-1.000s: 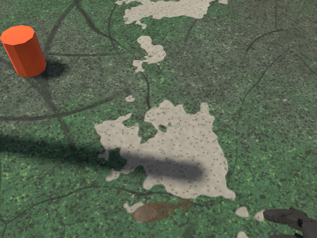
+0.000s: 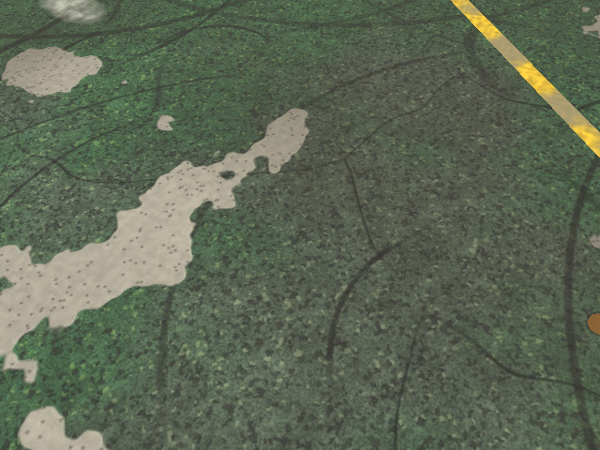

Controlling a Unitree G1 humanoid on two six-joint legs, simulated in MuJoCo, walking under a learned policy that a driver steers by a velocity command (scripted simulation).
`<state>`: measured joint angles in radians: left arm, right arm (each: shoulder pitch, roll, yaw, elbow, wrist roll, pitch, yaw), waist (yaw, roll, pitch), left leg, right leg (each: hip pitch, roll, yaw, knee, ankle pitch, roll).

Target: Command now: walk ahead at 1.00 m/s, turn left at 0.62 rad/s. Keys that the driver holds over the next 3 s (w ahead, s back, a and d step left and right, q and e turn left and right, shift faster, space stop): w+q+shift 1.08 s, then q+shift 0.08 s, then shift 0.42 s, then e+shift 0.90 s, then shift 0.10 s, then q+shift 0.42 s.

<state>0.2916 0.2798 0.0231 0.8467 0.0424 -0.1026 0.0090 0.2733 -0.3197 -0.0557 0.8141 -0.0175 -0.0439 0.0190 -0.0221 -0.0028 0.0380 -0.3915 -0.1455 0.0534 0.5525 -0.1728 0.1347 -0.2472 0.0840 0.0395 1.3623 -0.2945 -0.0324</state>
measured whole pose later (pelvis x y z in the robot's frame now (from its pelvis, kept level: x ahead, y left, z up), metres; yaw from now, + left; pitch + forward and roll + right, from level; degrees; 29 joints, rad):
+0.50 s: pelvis +0.48 -0.01 +0.02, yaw +25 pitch +2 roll -2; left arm 0.34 0.32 0.05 0.80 0.03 -0.10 0.01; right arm 0.19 -0.39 -0.09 0.71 -0.03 0.00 0.05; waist 0.03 0.06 -0.01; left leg -0.63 0.03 0.02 1.28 -0.28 0.09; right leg -0.15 -0.03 -0.12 0.41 -0.30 0.04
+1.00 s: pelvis +0.87 +0.24 +0.01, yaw +53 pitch +1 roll +1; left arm 0.05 0.25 -0.02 0.57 0.05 -0.05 -0.01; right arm 0.46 -0.33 -0.07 0.81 -0.01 -0.04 0.01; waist -0.08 0.01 0.03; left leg -0.05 -0.22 -0.16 0.38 -0.31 0.17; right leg -0.71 -0.14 0.10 0.84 -0.15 0.07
